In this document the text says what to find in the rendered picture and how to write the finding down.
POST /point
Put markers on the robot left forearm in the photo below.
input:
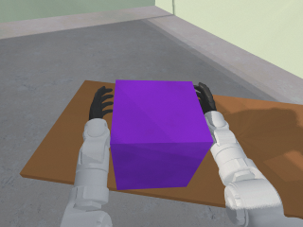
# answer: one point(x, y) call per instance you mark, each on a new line
point(90, 186)

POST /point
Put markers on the right robot upper arm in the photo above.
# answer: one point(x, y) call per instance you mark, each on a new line
point(255, 203)

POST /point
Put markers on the left robot hand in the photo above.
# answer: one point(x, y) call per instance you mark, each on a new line
point(96, 108)

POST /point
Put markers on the carton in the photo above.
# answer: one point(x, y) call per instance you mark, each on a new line
point(159, 135)

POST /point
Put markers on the table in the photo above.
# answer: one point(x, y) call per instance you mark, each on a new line
point(269, 132)

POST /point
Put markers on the robot right forearm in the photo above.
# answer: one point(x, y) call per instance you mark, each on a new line
point(233, 164)

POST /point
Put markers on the right robot hand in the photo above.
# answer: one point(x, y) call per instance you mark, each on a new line
point(206, 98)

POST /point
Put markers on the left robot upper arm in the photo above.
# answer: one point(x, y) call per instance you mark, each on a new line
point(88, 219)

